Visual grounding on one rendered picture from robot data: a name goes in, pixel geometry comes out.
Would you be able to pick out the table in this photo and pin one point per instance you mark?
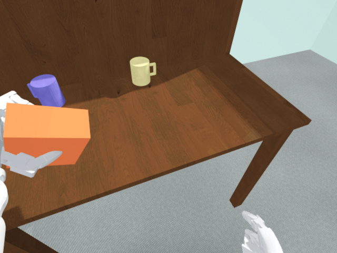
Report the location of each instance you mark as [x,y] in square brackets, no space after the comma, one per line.
[202,102]

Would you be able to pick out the robot left hand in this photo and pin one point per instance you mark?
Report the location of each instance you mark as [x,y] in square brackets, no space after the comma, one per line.
[21,163]

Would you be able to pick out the sponge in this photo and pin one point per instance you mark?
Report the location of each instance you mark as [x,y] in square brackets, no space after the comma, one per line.
[37,130]

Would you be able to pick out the robot right hand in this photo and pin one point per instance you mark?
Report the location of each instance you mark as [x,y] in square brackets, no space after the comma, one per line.
[264,241]

